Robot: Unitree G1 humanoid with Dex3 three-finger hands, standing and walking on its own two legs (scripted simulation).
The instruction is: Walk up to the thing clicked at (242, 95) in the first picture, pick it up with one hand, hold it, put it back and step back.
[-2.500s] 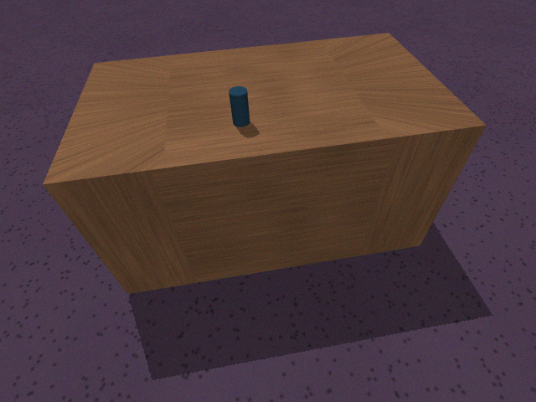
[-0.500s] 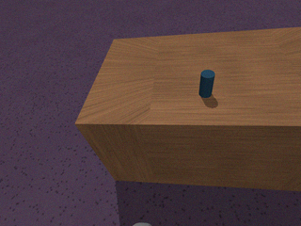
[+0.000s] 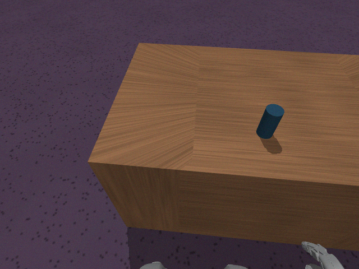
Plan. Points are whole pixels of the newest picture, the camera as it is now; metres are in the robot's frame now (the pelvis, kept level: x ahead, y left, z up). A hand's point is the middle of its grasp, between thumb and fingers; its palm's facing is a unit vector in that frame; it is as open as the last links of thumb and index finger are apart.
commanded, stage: walk up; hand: right
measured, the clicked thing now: (269, 122) +0.56 -0.24 -0.05
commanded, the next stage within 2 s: stand in 1.34 s
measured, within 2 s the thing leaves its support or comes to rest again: neither
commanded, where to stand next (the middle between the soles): +0.08 -0.02 m, yaw -2 degrees
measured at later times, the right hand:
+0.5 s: hand out of the picture +0.09 -0.26 -0.13, palm faces +0.02 +0.94 -0.33, open 7.4 cm
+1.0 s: hand out of the picture +0.11 -0.26 -0.13, palm faces +0.03 +0.94 -0.33, open 7.4 cm
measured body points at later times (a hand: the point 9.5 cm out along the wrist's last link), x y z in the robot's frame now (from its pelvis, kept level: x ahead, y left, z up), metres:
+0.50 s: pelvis +0.02 -0.01 +0.02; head +0.03 +0.00 +0.47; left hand +0.14 +0.29 -0.11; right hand +0.09 -0.31 -0.11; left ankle +0.08 +0.10 -0.72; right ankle +0.03 -0.14 -0.72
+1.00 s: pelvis +0.03 -0.01 +0.03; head +0.04 -0.01 +0.48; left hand +0.12 +0.29 -0.11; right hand +0.11 -0.31 -0.10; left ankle +0.08 +0.10 -0.72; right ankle +0.03 -0.14 -0.72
